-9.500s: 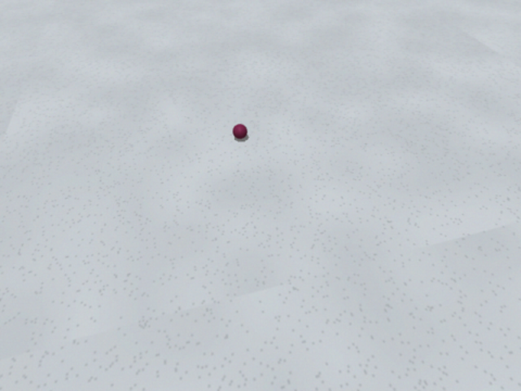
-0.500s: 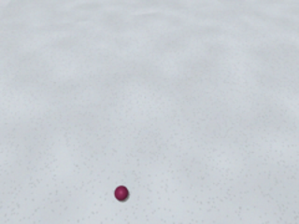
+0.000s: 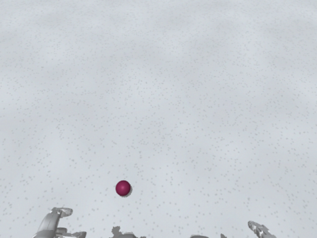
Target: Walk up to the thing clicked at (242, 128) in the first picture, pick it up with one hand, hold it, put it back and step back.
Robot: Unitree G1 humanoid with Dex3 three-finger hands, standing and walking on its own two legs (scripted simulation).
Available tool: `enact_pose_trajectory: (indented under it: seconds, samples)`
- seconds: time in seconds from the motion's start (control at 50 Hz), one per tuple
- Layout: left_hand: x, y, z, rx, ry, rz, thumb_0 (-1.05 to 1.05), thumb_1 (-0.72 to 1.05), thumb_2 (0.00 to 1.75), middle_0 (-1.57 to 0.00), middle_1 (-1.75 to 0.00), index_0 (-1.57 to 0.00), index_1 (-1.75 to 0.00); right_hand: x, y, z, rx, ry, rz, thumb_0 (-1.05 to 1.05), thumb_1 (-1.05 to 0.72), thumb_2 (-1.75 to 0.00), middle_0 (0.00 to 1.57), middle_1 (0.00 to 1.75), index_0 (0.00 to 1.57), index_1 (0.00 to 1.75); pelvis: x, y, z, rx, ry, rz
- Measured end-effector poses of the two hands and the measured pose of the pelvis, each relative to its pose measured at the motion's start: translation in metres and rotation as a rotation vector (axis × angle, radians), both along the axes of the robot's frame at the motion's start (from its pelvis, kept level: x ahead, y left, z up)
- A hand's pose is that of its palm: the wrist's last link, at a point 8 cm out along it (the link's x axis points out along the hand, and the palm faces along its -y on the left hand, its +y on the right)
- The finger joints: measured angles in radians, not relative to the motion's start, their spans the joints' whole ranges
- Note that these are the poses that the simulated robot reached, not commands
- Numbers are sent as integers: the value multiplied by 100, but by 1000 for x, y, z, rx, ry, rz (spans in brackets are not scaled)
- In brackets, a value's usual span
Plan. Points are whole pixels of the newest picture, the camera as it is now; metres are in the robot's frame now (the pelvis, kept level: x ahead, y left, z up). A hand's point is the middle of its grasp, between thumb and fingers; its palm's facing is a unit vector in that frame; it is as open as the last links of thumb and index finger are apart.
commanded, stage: rise first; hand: left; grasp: from above
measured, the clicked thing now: (123, 188) +0.42 +0.21 -0.71
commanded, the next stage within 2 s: none
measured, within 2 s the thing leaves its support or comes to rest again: neither
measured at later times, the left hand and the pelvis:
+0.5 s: hand out of the picture +0.12 +0.26 -0.22, palm faces -0.18 -0.87 -0.47, open 14.2 cm; pelvis -0.01 +0.00 -0.08, yaw +0 degrees
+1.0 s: hand (90, 216) +0.23 +0.29 -0.41, palm faces -0.45 -0.43 -0.78, open 14.1 cm; pelvis -0.07 +0.00 -0.27, yaw -2 degrees
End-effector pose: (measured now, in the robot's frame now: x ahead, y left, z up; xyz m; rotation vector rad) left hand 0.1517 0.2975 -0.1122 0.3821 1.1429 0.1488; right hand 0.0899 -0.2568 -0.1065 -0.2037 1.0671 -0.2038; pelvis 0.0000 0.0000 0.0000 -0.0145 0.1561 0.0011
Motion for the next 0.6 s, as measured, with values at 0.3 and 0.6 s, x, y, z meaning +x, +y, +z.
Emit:
enact_pose_trajectory:
  seconds: [0.3,0.6]
  samples:
    - [-24,4,-45,70,-16,-54,0,-51,101,-6,-107,-6,-108,54,9,-35,-37,-172,89,1,-91,-90,20,30,20,30,-6,3,-54,-15,126,5]
    - [-21,8,-82,153,10,-182,0,-54,99,-6,-108,-6,-108,77,21,-69,-31,-273,160,1,-89,-89,20,30,20,30,-13,3,-96,-26,229,8]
